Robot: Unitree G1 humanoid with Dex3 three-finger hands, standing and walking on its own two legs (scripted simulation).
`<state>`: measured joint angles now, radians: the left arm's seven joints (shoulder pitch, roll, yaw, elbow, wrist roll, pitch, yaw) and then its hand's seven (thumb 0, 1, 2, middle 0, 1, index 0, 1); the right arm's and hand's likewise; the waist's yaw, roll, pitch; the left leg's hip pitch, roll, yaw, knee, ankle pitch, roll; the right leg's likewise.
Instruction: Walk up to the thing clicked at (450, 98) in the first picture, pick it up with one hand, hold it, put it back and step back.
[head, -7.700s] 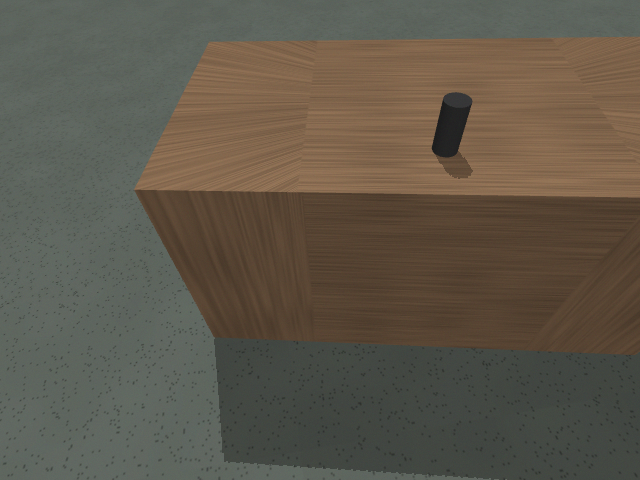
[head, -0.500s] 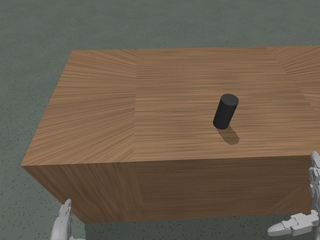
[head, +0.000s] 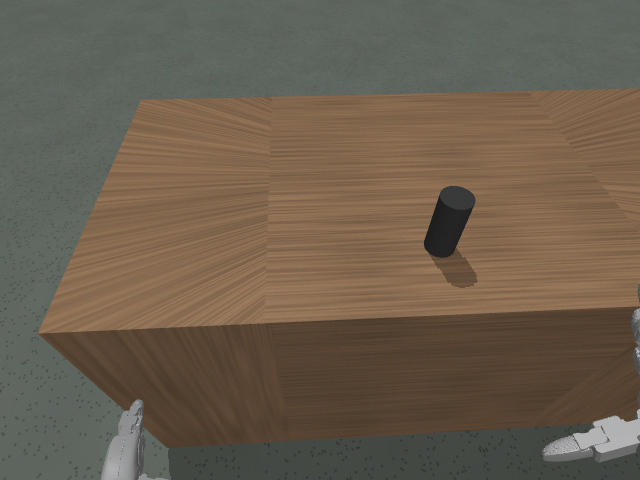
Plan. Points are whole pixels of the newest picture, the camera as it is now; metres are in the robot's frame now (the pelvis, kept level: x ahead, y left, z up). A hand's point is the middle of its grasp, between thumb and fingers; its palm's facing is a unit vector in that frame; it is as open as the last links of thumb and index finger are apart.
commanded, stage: go down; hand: right
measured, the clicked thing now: (447, 223) +0.50 -0.22 -0.02
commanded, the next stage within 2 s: none
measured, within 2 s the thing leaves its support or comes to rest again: neither
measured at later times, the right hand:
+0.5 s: hand (611, 312) +0.26 -0.31 +0.09, palm faces +0.29 +0.94 -0.17, open 17.7 cm
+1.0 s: hand (618, 253) +0.34 -0.36 +0.09, palm faces +0.17 +0.99 +0.01, open 17.7 cm
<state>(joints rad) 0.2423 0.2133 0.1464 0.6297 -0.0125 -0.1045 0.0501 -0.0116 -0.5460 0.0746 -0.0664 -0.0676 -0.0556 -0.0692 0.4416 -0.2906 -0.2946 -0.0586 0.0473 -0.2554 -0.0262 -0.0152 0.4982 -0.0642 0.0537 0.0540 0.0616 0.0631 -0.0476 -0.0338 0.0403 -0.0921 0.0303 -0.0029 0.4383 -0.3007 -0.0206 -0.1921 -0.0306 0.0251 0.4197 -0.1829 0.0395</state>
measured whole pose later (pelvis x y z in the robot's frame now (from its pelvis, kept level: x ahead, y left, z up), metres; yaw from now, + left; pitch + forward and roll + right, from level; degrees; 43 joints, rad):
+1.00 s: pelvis +0.00 -0.01 -0.02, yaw +1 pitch +7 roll +1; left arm 0.22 0.25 -0.02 0.66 -0.01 -0.20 0.18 -0.01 -0.53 0.04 -0.07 -0.06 -0.06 -0.06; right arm -0.38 -0.66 -0.60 0.87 0.30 -0.21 0.56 -0.02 0.59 -0.07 0.02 0.06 0.04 0.06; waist 0.03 0.02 -0.06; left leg -0.36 0.01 -0.01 0.60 -0.36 -0.03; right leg -0.49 -0.05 0.03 0.64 -0.27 0.03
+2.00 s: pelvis +0.00 -0.02 -0.04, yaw +1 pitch +13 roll +3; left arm 0.27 0.26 -0.06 0.53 0.01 -0.21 0.17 -0.01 -0.54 0.06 -0.06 -0.06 -0.06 -0.06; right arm -0.62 -0.85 -0.65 1.10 0.21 -0.18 0.58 -0.02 0.56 -0.06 0.04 0.05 0.05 0.06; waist 0.09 0.02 -0.11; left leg -0.55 0.00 0.00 0.74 -0.42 -0.04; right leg -0.70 -0.06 0.04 0.83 -0.35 0.02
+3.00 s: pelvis +0.00 -0.02 -0.04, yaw +1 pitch +14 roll +3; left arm 0.29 0.26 -0.06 0.46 0.01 -0.20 0.16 -0.01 -0.54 0.07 -0.06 -0.06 -0.05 -0.06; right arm -0.68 -0.90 -0.66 1.14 0.18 -0.17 0.58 -0.02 0.56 -0.06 0.05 0.05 0.05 0.06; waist 0.11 0.01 -0.11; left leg -0.59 -0.01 0.00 0.77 -0.42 -0.04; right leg -0.75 -0.06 0.05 0.86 -0.36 0.02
